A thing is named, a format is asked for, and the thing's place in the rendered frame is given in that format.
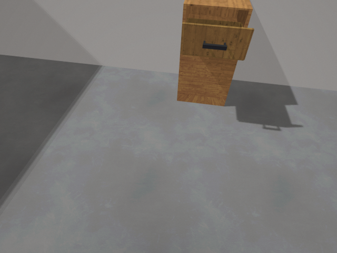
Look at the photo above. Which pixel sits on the cabinet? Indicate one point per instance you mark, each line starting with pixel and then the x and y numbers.
pixel 206 80

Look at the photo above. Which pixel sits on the handle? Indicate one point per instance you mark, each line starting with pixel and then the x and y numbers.
pixel 215 46

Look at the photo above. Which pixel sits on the drawer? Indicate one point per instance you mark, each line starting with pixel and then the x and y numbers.
pixel 195 31

